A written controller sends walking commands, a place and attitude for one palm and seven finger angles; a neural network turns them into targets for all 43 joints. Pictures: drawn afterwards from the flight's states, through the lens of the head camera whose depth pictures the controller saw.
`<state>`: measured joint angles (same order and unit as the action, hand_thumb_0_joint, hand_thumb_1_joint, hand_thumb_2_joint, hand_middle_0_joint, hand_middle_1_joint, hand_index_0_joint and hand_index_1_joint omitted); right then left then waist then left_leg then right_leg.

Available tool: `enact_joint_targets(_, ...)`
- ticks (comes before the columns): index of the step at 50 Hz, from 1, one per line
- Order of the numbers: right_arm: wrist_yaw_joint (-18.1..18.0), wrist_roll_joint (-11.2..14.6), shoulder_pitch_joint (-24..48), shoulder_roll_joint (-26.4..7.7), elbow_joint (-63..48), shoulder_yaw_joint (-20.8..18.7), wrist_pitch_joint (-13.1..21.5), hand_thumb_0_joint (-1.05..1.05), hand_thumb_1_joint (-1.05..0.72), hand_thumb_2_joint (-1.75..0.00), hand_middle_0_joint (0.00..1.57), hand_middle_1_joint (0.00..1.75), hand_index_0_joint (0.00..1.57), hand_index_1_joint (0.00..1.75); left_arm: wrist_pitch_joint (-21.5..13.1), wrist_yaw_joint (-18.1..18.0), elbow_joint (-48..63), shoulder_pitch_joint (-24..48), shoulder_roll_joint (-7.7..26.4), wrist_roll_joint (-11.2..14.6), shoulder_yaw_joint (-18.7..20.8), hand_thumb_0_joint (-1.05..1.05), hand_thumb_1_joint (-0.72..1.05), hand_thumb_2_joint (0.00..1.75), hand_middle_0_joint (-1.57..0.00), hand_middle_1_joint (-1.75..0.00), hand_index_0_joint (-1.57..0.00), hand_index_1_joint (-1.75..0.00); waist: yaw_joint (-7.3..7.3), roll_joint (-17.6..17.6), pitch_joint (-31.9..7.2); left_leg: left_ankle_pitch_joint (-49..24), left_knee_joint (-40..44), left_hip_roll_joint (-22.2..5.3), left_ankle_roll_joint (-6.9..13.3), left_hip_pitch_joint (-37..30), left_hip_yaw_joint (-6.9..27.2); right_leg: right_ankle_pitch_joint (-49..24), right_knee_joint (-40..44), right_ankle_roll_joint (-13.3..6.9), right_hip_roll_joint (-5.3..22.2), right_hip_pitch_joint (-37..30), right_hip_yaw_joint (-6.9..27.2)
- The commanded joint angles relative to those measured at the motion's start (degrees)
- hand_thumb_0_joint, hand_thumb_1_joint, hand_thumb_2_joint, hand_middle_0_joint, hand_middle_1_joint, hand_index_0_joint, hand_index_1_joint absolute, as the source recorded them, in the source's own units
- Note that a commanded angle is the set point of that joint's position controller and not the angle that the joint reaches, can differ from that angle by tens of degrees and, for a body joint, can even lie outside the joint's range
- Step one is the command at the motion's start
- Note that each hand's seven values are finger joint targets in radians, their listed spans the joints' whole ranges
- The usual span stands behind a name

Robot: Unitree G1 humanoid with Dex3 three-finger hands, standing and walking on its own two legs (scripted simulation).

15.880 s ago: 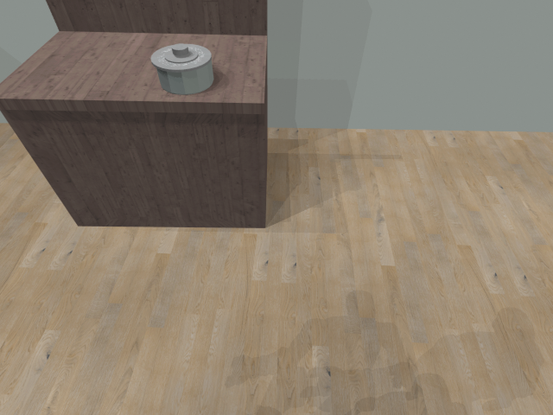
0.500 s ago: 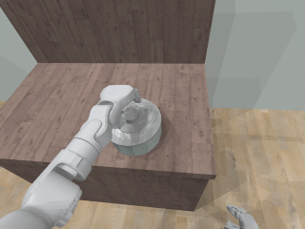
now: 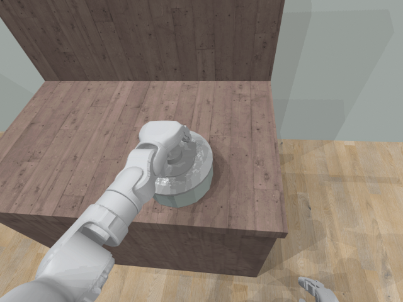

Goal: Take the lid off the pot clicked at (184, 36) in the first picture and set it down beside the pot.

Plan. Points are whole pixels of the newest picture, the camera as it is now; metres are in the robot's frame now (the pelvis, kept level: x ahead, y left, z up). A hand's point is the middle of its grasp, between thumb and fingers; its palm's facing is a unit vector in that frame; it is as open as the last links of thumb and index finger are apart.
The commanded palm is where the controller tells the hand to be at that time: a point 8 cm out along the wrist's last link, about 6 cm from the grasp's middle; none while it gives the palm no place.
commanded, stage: lower the open fingers around the knob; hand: left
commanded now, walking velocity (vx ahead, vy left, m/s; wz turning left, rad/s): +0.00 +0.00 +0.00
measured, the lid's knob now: (171, 153) +0.43 +0.09 +0.02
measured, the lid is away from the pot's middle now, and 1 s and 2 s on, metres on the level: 0.00 0.01 0.01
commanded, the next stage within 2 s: close the fingers and squeeze the knob in 0.10 s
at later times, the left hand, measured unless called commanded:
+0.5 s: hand (164, 161) +0.39 +0.09 +0.05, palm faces -0.30 -0.03 -0.95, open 9.7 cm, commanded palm +0.38 +0.10 +0.11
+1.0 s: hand (164, 159) +0.40 +0.09 +0.05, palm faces -0.29 -0.05 -0.96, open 8.1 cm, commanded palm +0.38 +0.10 +0.11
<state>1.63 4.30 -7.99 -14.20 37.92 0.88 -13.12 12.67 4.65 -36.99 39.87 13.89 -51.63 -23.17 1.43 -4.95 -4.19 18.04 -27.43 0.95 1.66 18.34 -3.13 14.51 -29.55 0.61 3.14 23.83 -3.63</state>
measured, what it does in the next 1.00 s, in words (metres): stands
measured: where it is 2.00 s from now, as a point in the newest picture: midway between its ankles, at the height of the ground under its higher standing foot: outside the picture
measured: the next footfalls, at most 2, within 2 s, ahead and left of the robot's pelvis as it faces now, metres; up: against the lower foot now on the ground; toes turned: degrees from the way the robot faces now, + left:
none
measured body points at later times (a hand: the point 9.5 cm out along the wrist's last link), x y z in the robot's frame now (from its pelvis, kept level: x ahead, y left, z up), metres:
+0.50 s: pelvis -0.01 -0.01 +0.00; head +0.02 -0.04 +0.45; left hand +0.40 +0.09 +0.10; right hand +0.14 -0.24 -0.13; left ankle -0.05 +0.10 -0.74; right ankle -0.01 -0.13 -0.74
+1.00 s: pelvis -0.01 +0.00 +0.00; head +0.03 -0.04 +0.45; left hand +0.41 +0.09 +0.10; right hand +0.13 -0.24 -0.14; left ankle -0.05 +0.10 -0.74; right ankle -0.01 -0.13 -0.74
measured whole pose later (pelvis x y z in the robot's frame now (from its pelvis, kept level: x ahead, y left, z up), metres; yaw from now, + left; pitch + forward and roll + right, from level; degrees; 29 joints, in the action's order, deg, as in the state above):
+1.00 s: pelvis -0.01 +0.00 +0.00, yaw -1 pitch +7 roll +1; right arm 0.6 4.7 -8.1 -14.7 37.8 0.9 -13.0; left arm 12.4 5.2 -35.6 37.8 15.2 -51.1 -22.1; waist 1.8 -4.9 -3.6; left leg 17.1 -26.5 0.7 1.5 16.7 -3.6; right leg 13.5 -28.7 0.3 2.8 22.5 -3.1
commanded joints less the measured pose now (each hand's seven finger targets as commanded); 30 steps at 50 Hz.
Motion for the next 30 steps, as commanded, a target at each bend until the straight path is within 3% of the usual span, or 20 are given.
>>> enact_joint_targets(1, -0.44, 0.04, 4.71, -5.81, -7.52, -2.03, 1.51, 0.00, -0.90, -0.90, 0.20, 0.30, 0.20, 0.30, 0.29, -2.03, 10.85, 24.54, 9.16, -0.38, 6.50, 0.00, -0.26, 1.35, -0.83, -0.08, -0.83, -0.08, 0.42, 9.00, -21.62, -26.42, 0.34, -0.20, 1.59, -4.78, 2.54, -27.28, -0.67, -2.78, -2.01, -15.52, 1.39)
enact_joint_targets(4, -0.37, 0.03, 5.29, -5.25, -8.29, -1.91, 1.93, 0.00, -0.90, -0.90, 0.20, 0.30, 0.20, 0.30, 0.40, -1.88, 13.37, 23.22, 8.48, -0.67, 5.61, 0.00, -0.26, 1.35, -0.83, -0.08, -0.83, -0.08, -0.08, 7.30, -24.07, -28.11, 0.36, -0.05, 1.65, -5.83, 2.76, -28.54, -1.22, -2.72, -1.84, -17.33, 1.41)
enact_joint_targets(7, -0.17, 0.22, 5.55, -5.31, -8.50, -1.63, 1.87, 0.00, -0.90, -0.90, 0.20, 0.30, 0.20, 0.30, 0.30, -1.59, 11.43, 19.51, 8.13, -0.67, 5.35, 0.00, -0.26, 1.35, -0.83, -0.08, -0.83, -0.08, -0.03, 7.50, -22.50, -27.47, 0.45, -0.15, 1.43, -5.46, 2.65, -27.18, -0.95, -2.55, -2.03, -16.49, 1.44)
enact_joint_targets(9, -0.37, 0.38, 5.82, -5.37, -8.06, -1.60, 1.63, 0.00, -0.90, -0.90, 0.20, 0.30, 0.20, 0.30, 0.70, -1.57, 11.16, 21.50, 8.16, -0.70, 5.17, 0.00, -0.26, 1.35, -0.83, -0.08, -0.83, -0.08, 0.30, 8.72, -19.68, -23.44, 1.19, -0.14, 1.36, -3.94, 2.27, -25.34, -0.23, -2.64, -2.00, -15.71, 1.39)
enact_joint_targets(10, -0.55, 0.34, 5.93, -5.47, -8.17, -1.68, 1.62, 0.00, -0.90, -0.90, 0.20, 0.30, 0.20, 0.30, 0.58, -1.60, 13.04, 23.11, 8.83, -0.95, 5.31, 0.00, -0.26, 1.35, -0.83, -0.08, -0.83, -0.08, 0.35, 8.58, -20.94, -23.47, 1.10, -0.01, 1.49, -4.41, 2.29, -25.68, -0.31, -2.68, -2.01, -16.22, 1.54)
enact_joint_targets(11, -0.73, 0.32, 6.34, -5.56, -8.41, -1.72, 1.51, 0.00, -0.90, -0.90, 0.20, 0.30, 0.20, 0.30, 0.68, -1.45, 12.76, 23.84, 8.82, -0.69, 5.20, 0.00, -0.19, 1.20, -0.71, -0.31, -0.71, -0.31, 0.57, 8.89, -20.32, -22.64, 1.09, 0.18, 1.60, -3.88, 2.38, -25.19, -0.09, -2.77, -1.87, -16.15, 1.65)
enact_joint_targets(12, -0.89, 0.23, 6.38, -5.41, -8.45, -1.76, 1.49, 0.00, -0.90, -0.90, 0.20, 0.30, 0.20, 0.30, 0.56, -1.29, 15.37, 26.68, 8.82, -0.72, 4.66, 0.00, -0.18, 1.20, -0.69, -0.36, -0.69, -0.36, 0.71, 6.95, -21.82, -22.15, 1.39, 0.25, 1.69, -4.98, 2.32, -24.79, 0.06, -2.72, -1.80, -16.48, 1.87)
enact_joint_targets(14, -1.18, 0.35, 6.29, -5.27, -8.36, -1.63, 1.77, 0.00, -0.90, -0.90, 0.20, 0.30, 0.20, 0.30, 0.35, -1.26, 13.81, 24.45, 10.27, -0.69, 5.96, 0.00, -0.16, 1.19, -0.67, -0.44, -0.67, -0.44, 0.39, 7.14, -22.11, -22.69, 1.22, 0.38, 1.64, -5.20, 2.50, -25.09, -0.21, -2.80, -1.84, -17.21, 1.84)
enact_joint_targets(15, -1.30, 0.41, 6.26, -5.11, -8.36, -1.37, 1.88, 0.00, -0.90, -0.90, 0.20, 0.30, 0.20, 0.30, 0.50, -1.10, 11.71, 22.68, 9.14, -0.35, 5.47, 0.00, -0.15, 1.19, -0.67, -0.47, -0.67, -0.47, 0.26, 7.44, -20.76, -21.67, 1.53, 0.44, 1.53, -4.61, 2.36, -24.28, 0.07, -2.72, -1.84, -16.75, 1.69)
enact_joint_targets(16, -1.52, 0.51, 5.92, -5.52, -7.98, -1.30, 1.75, 0.00, -0.90, -0.90, 0.20, 0.30, 0.20, 0.30, 0.41, -0.96, 9.46, 21.65, 10.42, -0.06, 6.87, 0.00, -0.14, 1.19, -0.66, -0.50, -0.66, -0.50, 0.28, 8.81, -19.15, -19.95, 1.75, 0.38, 1.43, -3.28, 2.30, -23.02, 0.52, -2.73, -1.79, -16.43, 1.76)
enact_joint_targets(18, -1.69, 0.58, 6.15, -5.39, -7.85, -1.12, 1.61, 0.00, -0.90, -0.90, 0.20, 0.30, 0.20, 0.30, 0.16, -0.79, 9.09, 23.12, 8.91, -0.66, 5.31, 0.00, -0.12, 1.18, -0.65, -0.56, -0.65, -0.56, 0.49, 8.46, -17.86, -18.13, 2.22, 0.29, 1.28, -3.00, 2.05, -21.05, 0.72, -2.71, -1.84, -15.18, 1.71)
enact_joint_targets(20, -1.63, 0.44, 6.51, -5.12, -8.25, -1.48, 1.66, 0.00, -0.90, -0.90, 0.20, 0.30, 0.20, 0.30, -0.18, -0.52, 11.83, 25.44, 6.39, -0.77, 2.74, 0.00, -0.09, 1.18, -0.64, -0.61, -0.64, -0.61, 0.99, 6.36, -19.65, -19.18, 1.86, 0.29, 1.43, -5.18, 2.20, -21.07, 0.71, -2.86, -1.82, -14.21, 1.63)
enact_joint_targets(24, -1.94, 0.33, 6.04, -5.47, -8.27, -1.27, 1.68, 0.00, -0.90, -0.90, 0.20, 0.30, 0.20, 0.30, -0.76, -0.65, 10.06, 23.92, 11.26, -0.53, 7.15, 0.00, -0.05, 1.16, -0.64, -0.69, -0.64, -0.69, 0.24, 7.24, -20.03, -18.24, 2.24, 0.38, 1.35, -4.11, 2.22, -20.88, 0.76, -2.83, -1.73, -16.28, 2.11)
enact_joint_targets(26, -2.23, 0.29, 5.84, -5.73, -8.15, -1.19, 1.58, 0.00, -0.90, -0.90, 0.20, 0.30, 0.20, 0.30, -0.96, -0.85, 8.60, 23.39, 11.60, -0.24, 8.01, 0.00, -0.02, 1.15, -0.64, -0.72, -0.64, -0.72, 0.04, 9.12, -18.85, -16.99, 2.75, 0.34, 1.32, -2.52, 2.31, -20.07, 1.06, -2.83, -1.53, -16.59, 2.15)
enact_joint_targets(28, -2.27, 0.31, 6.16, -5.46, -8.01, -1.36, 1.51, 0.00, -0.90, -0.90, 0.20, 0.30, 0.20, 0.30, -0.88, -0.95, 9.58, 26.04, 8.89, -0.62, 5.44, 0.00, 0.00, 1.14, -0.64, -0.75, -0.64, -0.75, 0.62, 8.46, -18.75, -16.51, 2.84, 0.17, 1.40, -3.35, 1.95, -19.49, 1.35, -2.71, -1.59, -15.42, 2.05)
enact_joint_targets(30, -2.19, 0.31, 5.98, -5.45, -8.30, -1.63, 1.81, 0.00, -0.90, -0.90, 0.20, 0.30, 0.20, 0.30, -0.94, -0.97, 10.51, 25.63, 9.31, -0.50, 5.65, 0.00, 0.02, 1.12, -0.65, -0.78, -0.65, -0.78, 0.52, 7.81, -19.77, -17.34, 2.63, 0.29, 1.58, -4.14, 1.90, -20.26, 1.47, -2.71, -1.52, -15.95, 2.24)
